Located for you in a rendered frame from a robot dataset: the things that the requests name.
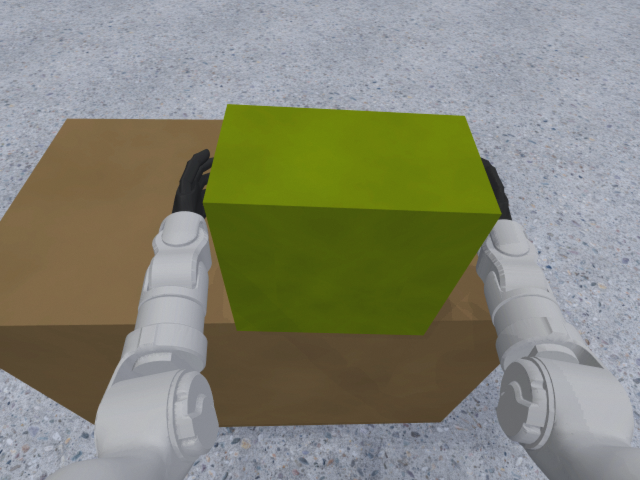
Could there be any right robot hand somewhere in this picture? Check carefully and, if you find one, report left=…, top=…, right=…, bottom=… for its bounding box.
left=481, top=158, right=512, bottom=220

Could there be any carton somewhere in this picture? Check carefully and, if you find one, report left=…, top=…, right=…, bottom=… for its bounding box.
left=203, top=104, right=502, bottom=335

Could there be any right robot forearm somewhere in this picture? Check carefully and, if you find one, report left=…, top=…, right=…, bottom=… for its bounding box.
left=476, top=219, right=634, bottom=442

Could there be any left robot hand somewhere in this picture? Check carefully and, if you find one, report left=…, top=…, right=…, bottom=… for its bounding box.
left=172, top=149, right=214, bottom=219

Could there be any robot right upper arm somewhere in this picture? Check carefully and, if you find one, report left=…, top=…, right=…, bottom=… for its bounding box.
left=496, top=356, right=640, bottom=480

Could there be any robot left upper arm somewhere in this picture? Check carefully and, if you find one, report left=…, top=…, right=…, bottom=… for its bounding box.
left=45, top=368, right=219, bottom=480

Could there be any pedestal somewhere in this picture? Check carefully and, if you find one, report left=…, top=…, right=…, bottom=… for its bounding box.
left=0, top=119, right=500, bottom=427

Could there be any left robot forearm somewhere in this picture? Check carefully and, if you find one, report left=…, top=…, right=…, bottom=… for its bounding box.
left=94, top=211, right=212, bottom=456

